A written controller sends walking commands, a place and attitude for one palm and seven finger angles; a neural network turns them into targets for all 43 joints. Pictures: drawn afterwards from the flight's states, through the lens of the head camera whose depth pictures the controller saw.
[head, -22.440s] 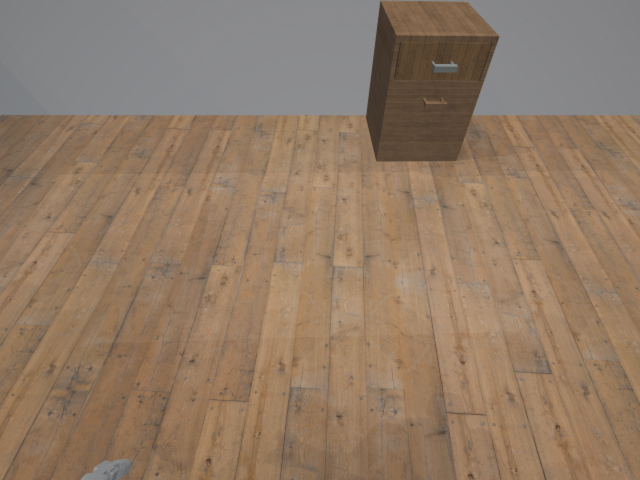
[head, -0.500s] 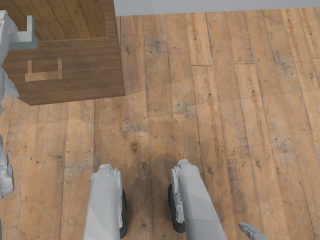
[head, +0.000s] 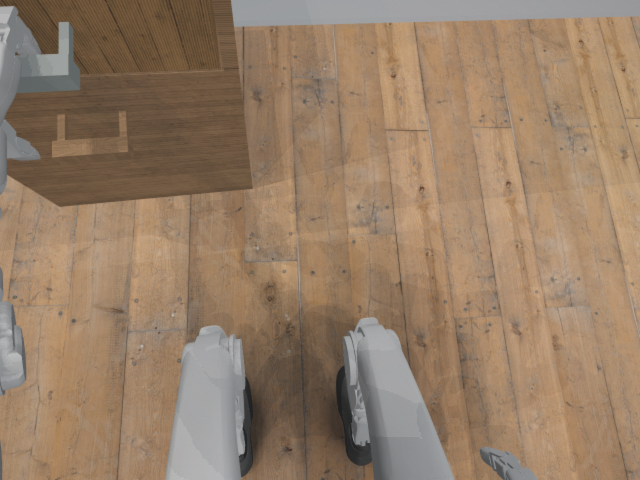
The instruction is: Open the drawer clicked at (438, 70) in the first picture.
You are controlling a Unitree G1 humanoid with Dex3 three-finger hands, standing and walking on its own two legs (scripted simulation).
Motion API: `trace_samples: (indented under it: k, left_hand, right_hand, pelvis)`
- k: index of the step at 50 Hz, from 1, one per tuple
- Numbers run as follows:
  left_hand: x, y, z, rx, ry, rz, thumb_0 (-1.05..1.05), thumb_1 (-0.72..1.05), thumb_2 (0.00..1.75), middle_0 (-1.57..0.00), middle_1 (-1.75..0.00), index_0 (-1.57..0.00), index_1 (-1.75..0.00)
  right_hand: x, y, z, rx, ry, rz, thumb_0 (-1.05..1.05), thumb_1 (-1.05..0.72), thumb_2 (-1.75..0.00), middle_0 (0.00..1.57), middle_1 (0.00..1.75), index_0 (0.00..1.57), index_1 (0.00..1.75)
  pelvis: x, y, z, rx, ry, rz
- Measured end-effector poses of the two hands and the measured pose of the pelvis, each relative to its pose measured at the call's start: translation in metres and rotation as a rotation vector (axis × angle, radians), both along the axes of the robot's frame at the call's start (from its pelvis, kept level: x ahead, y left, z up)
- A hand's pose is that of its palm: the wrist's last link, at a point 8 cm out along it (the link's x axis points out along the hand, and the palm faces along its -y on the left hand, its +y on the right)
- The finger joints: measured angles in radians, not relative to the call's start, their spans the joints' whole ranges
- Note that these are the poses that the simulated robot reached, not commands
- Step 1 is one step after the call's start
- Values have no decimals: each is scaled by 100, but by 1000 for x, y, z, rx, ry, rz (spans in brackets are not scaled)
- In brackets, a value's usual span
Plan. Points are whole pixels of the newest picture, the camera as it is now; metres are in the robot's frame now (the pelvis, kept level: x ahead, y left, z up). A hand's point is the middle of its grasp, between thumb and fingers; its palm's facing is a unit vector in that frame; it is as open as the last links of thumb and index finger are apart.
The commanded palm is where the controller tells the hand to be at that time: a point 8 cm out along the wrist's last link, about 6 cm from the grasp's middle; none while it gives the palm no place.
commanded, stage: close the thumb around the handle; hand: left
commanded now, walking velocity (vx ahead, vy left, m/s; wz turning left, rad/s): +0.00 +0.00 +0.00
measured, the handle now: (22, 54) +0.57 +0.31 +0.01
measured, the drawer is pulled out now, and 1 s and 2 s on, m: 0.00 0.02 0.08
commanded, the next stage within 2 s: pull the drawer open in 0.44 s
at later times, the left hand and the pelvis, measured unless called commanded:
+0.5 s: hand (1, 103) +0.53 +0.34 -0.02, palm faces -0.03 +0.00 -1.00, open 5.7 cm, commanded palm +0.53 +0.30 +0.03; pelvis +0.00 +0.00 +0.00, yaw +0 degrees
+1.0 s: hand (1, 119) +0.51 +0.33 -0.02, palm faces -0.06 -0.03 -1.00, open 5.6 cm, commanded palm +0.49 +0.30 +0.03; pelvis +0.02 +0.01 +0.02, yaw -1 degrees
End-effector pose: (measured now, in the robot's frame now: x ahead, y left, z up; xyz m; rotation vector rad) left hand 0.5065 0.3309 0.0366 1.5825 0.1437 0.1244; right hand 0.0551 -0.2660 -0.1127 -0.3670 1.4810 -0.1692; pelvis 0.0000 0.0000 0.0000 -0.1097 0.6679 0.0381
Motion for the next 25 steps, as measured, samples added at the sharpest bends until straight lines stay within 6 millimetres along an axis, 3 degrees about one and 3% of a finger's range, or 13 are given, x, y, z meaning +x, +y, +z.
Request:
trace_samples:
  k: [17,25]
  left_hand:
    - [2,2,1,-18,51,-16,0,67,80,-41,-132,-40,-133]
    - [1,2,0,-17,14,-21,0,68,84,-42,-134,-42,-134]
  right_hand:
    - [-13,0,9,-22,10,-22,0,-91,-90,21,30,20,30]
    - [-11,-1,3,-19,21,-14,0,-91,-90,20,30,20,30]
  pelvis:
    - [0,1,2,-3,-5,-6]
    - [0,2,-2,-3,-1,-6]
